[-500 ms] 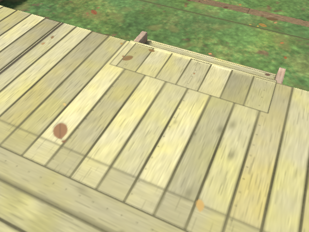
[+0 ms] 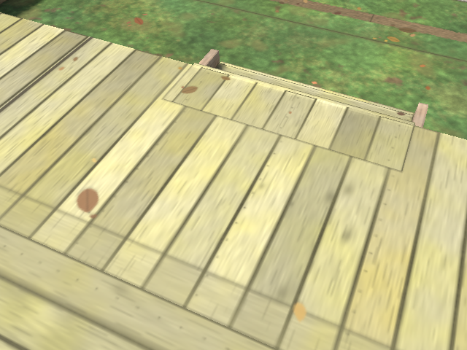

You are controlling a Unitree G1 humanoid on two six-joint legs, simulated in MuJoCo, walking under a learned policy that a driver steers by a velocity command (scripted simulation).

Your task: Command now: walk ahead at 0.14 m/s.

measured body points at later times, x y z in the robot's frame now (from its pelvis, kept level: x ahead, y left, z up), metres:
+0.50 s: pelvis +0.16 -0.03 +0.01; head +0.18 -0.03 +0.46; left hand +0.04 +0.20 -0.13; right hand +0.34 -0.26 -0.11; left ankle +0.31 +0.13 -0.69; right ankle +0.03 -0.13 -0.73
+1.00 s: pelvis +0.45 +0.03 +0.01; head +0.46 +0.03 +0.46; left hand +0.61 +0.28 -0.10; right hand +0.43 -0.23 -0.13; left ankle +0.40 +0.11 -0.73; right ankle +0.63 -0.15 -0.67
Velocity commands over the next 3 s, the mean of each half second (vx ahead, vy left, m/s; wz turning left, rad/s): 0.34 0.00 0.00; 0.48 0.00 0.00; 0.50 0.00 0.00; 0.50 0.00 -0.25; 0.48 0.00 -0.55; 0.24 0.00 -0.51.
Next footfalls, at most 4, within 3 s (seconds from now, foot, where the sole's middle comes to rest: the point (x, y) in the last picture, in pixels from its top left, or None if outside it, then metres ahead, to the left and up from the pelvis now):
0.64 left None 0.44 0.11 -0.77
1.20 right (281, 271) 0.76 -0.12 -0.77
1.74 left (208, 195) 1.07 0.13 -0.77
2.32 right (293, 145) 1.33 -0.21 -0.77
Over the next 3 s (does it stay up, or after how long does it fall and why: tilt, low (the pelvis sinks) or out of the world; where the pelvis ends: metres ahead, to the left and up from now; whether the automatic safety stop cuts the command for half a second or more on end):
stays up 1.43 -0.15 0.01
